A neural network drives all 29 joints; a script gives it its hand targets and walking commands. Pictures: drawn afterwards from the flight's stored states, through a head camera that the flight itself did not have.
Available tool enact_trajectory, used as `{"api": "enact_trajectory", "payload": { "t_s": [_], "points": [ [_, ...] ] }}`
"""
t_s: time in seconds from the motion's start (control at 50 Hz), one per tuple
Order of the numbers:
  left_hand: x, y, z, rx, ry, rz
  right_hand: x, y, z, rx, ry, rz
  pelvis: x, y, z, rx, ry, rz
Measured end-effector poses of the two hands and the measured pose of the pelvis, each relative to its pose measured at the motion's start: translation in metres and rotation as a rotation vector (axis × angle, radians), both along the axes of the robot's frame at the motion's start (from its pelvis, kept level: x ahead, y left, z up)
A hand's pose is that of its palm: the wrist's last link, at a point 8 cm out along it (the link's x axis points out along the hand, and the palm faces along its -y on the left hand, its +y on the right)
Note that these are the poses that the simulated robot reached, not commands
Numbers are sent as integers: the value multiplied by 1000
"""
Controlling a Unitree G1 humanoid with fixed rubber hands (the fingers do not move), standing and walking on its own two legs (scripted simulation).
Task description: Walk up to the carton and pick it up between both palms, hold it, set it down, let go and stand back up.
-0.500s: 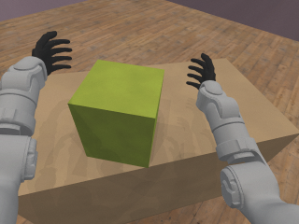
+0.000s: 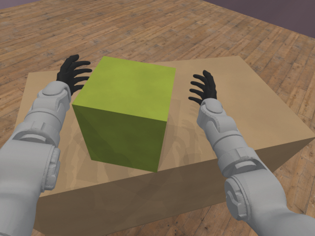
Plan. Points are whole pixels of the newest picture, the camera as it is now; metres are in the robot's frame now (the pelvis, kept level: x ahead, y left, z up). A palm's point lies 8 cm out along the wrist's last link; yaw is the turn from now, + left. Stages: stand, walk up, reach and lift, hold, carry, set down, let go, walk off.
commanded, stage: reach and lift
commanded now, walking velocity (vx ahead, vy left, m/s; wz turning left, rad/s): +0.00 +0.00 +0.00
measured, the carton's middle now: (131, 116) +0.44 +0.03 +0.03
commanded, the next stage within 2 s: none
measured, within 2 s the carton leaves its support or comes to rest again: leaves its support in 1.56 s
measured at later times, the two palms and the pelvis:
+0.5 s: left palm (70, 93) +0.47 +0.19 +0.11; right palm (199, 108) +0.40 -0.16 +0.10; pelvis +0.01 +0.01 +0.00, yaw +0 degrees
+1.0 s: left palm (80, 97) +0.46 +0.16 +0.10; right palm (190, 116) +0.39 -0.13 +0.08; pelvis -0.01 +0.02 +0.00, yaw +0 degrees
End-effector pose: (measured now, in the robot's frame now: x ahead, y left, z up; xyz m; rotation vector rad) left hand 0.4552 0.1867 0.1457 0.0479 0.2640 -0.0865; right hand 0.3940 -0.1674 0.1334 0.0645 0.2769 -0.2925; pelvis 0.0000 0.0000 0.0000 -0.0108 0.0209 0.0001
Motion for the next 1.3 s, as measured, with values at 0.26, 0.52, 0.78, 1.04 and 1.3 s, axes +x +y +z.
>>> {"api": "enact_trajectory", "payload": {
  "t_s": [0.26, 0.52, 0.78, 1.04, 1.3],
  "points": [
    [1, 1, -38, -14, 63, 23, 1, 3, -34, -11, 57, -28, 2, 4, -1, -6, 67, -1],
    [10, 2, -40, -12, 18, 19, 7, 9, -40, -22, 36, -31, 6, 10, -2, -13, 118, -3],
    [9, -22, -31, -31, -37, -37, 7, 29, -31, 3, -18, -28, 4, 13, -4, -19, 141, -5],
    [2, -23, -46, -39, -9, -15, -6, 36, -49, 26, 20, -71, -7, 18, -4, -27, 125, -6],
    [0, -25, -47, -56, -14, -15, -7, 34, -48, -4, 2, -59, -6, 17, -4, -26, 126, -6]
  ]
}}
